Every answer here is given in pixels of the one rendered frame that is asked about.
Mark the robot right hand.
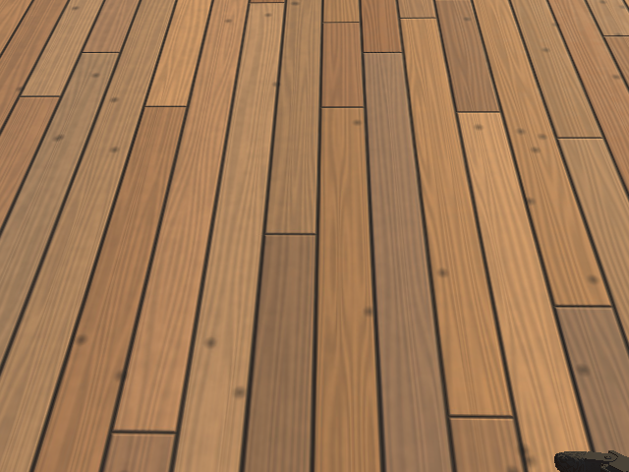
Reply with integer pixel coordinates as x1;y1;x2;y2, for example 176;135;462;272
554;450;629;472

